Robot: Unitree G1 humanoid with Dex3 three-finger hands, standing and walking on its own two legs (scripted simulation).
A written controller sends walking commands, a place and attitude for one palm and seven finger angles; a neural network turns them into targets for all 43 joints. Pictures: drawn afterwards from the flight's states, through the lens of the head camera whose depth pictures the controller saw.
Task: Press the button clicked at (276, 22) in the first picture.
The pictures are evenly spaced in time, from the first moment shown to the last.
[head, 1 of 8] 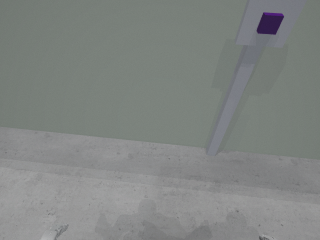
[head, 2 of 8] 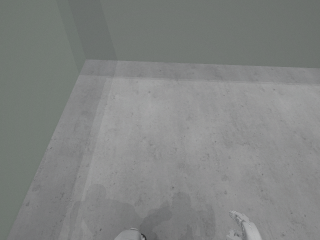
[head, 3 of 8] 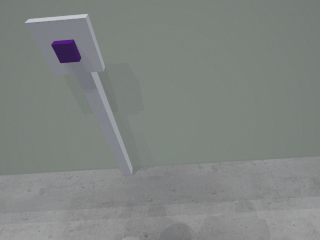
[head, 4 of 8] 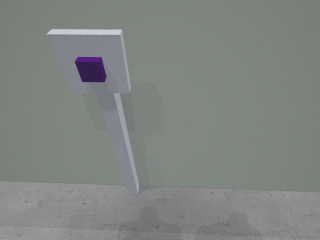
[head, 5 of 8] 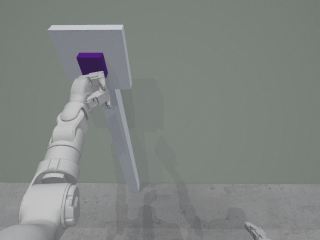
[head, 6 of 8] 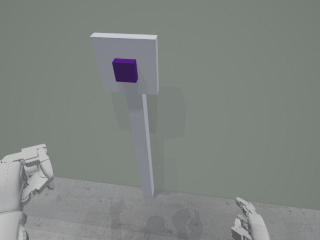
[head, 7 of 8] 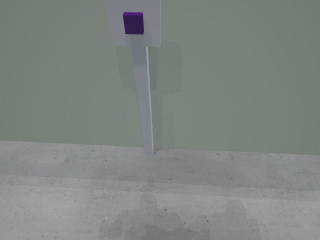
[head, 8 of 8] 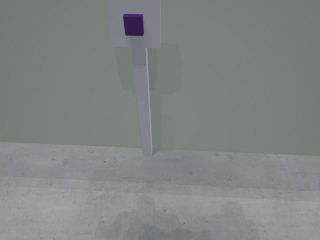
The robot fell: no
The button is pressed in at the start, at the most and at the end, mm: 0 8 0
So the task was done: yes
